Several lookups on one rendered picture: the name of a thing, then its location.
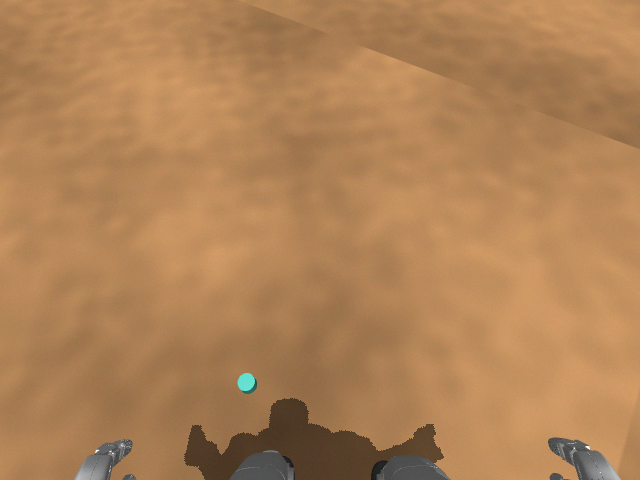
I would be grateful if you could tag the tin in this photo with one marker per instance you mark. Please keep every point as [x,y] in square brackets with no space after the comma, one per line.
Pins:
[247,383]

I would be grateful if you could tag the right robot foot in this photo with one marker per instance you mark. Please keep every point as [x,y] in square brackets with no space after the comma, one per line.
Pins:
[377,469]

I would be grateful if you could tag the right robot hand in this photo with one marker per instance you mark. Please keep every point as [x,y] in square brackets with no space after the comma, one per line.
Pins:
[590,465]

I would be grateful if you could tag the left robot hand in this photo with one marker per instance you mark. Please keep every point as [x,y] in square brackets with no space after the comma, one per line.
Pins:
[99,466]

